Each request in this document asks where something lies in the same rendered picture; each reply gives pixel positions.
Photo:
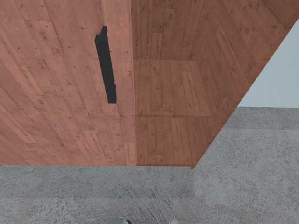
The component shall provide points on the handle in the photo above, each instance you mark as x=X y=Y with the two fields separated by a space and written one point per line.
x=102 y=46

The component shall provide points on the wardrobe door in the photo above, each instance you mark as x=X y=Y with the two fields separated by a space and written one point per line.
x=53 y=103

